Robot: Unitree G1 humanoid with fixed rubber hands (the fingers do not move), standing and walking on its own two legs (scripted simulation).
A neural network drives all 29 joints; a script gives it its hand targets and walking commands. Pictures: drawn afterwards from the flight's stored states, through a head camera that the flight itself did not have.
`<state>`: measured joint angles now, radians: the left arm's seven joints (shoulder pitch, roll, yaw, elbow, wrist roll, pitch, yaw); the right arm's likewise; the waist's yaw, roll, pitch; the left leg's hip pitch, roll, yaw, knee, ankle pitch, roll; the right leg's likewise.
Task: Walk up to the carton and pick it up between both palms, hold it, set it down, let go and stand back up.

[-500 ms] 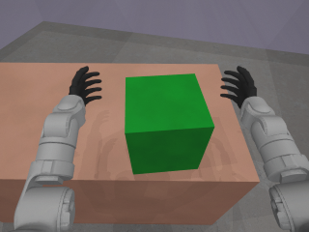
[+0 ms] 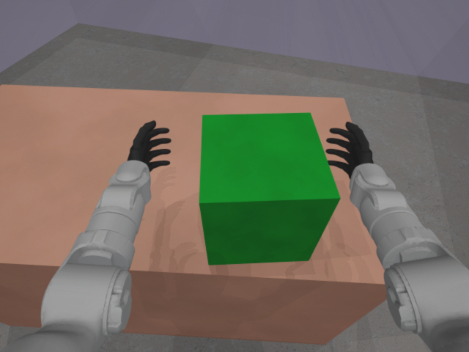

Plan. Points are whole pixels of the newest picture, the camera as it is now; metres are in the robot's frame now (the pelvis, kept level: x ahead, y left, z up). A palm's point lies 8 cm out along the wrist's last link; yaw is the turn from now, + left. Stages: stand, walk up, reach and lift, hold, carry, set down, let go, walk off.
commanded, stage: reach and lift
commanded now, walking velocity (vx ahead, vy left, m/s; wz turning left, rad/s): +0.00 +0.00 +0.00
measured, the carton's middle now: (257, 191) +0.44 -0.02 +0.00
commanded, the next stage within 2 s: none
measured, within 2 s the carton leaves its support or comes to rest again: neither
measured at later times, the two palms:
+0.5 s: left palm (154, 190) +0.41 +0.18 +0.04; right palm (353, 190) +0.41 -0.19 +0.05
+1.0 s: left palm (176, 187) +0.41 +0.14 +0.03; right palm (339, 192) +0.41 -0.17 +0.04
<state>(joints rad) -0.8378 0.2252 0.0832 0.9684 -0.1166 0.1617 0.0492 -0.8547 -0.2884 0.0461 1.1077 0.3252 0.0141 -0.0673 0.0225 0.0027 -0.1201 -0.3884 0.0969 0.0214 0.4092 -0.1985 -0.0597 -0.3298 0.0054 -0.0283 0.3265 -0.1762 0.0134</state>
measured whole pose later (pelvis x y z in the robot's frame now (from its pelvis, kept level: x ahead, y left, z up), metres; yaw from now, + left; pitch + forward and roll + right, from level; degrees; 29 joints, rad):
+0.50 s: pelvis -0.03 +0.00 -0.02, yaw -1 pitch +21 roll -1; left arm -0.98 0.20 -0.03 1.49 -0.28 -0.32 0.07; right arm -0.93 -0.26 0.12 1.36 0.37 -0.24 -0.05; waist 0.02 0.00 -0.25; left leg -0.72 0.10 0.02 0.56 -0.21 -0.05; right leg -0.68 0.00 -0.02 0.53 -0.21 0.01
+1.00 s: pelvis -0.03 +0.00 -0.02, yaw -1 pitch +22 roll -1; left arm -0.98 0.10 0.21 1.41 -0.04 -0.32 0.14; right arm -0.92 -0.15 -0.15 1.27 0.07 -0.24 -0.08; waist 0.01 0.02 -0.22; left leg -0.72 0.09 0.04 0.54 -0.20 -0.05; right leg -0.69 0.00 0.00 0.51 -0.19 0.02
